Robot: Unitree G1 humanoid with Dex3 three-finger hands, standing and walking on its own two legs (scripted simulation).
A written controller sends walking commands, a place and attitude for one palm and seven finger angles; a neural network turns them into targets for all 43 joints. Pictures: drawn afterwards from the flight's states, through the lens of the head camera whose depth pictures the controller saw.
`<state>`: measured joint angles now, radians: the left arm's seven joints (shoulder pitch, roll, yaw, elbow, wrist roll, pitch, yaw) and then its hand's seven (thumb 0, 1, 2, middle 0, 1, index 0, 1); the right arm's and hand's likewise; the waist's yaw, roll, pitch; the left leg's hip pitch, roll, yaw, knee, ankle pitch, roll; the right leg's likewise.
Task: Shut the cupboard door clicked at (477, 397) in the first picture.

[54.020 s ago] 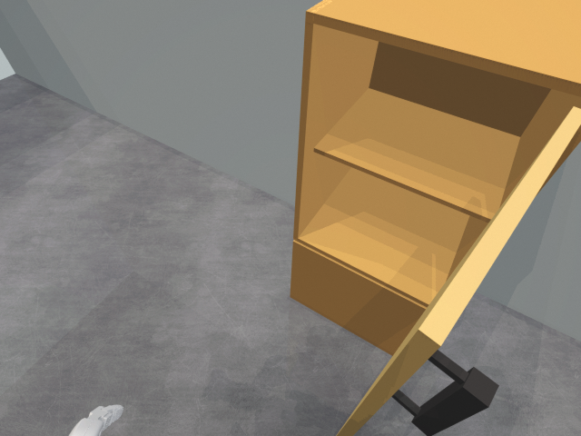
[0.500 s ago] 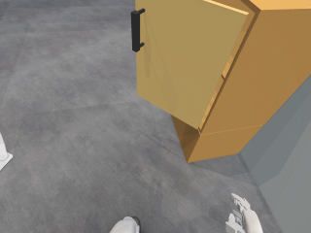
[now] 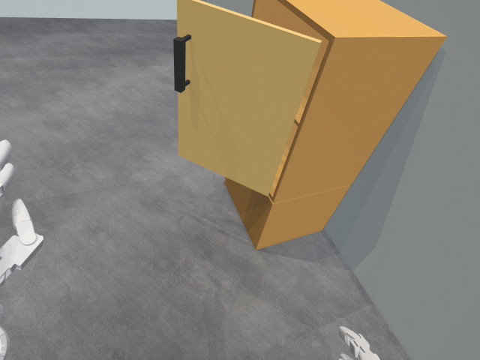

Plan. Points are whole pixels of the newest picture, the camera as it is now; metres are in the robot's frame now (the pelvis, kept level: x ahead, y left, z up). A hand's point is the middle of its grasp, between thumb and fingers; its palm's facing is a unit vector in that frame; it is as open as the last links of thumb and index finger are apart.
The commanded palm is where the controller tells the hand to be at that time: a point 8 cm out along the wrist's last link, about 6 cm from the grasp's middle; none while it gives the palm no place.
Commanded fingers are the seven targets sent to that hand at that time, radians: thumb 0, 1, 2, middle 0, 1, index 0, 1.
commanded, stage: stop stepping back and stand still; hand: left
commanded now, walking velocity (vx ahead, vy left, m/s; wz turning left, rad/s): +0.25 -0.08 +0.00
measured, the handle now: (183, 63) +0.90 +0.18 +0.04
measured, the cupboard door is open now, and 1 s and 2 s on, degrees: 42 42 42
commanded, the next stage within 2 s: let the arm hang, fingers relaxed in 0.72 s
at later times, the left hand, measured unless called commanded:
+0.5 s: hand (34, 255) +0.21 +0.26 +0.13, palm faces +0.46 -0.81 -0.35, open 7.4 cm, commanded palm +0.15 +0.30 +0.17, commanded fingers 0.00 0.90 0.90 -0.20 -0.30 -0.20 -0.30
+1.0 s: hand out of the picture +0.14 +0.23 -0.10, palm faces +0.05 -0.93 -0.37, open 7.4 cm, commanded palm none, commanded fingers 0.00 0.90 0.90 -0.20 -0.30 -0.20 -0.30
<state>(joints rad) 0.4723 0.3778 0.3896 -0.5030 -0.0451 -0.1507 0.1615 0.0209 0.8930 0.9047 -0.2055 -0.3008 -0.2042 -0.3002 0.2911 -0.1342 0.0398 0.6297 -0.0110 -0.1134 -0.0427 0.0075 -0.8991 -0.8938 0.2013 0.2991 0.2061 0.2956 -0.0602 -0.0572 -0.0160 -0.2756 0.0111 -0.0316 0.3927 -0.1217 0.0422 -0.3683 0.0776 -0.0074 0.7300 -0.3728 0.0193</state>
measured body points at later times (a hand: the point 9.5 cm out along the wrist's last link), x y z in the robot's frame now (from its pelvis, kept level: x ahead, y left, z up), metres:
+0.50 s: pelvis +0.01 +0.00 -0.02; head +0.00 +0.02 +0.43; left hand +0.18 +0.30 +0.15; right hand +0.16 -0.25 -0.10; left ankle +0.05 +0.10 -0.75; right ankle -0.08 -0.10 -0.74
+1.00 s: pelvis -0.01 +0.00 -0.03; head -0.01 -0.03 +0.42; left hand +0.14 +0.28 -0.07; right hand +0.14 -0.26 -0.14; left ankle +0.05 +0.10 -0.75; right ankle -0.05 -0.11 -0.75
